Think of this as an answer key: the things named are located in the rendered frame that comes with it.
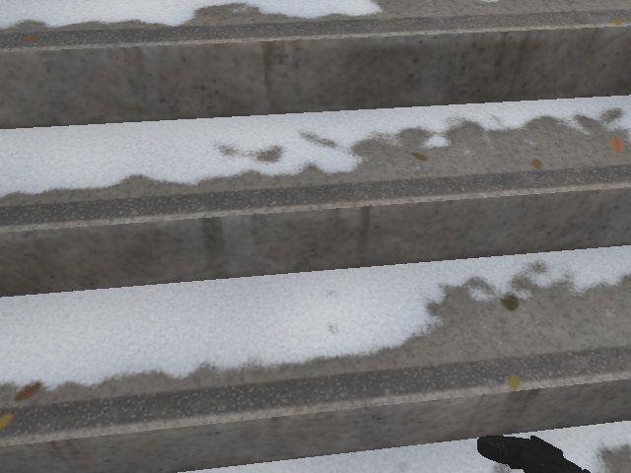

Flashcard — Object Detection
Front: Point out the robot right hand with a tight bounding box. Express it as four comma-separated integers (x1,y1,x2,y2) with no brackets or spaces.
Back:
477,436,591,473

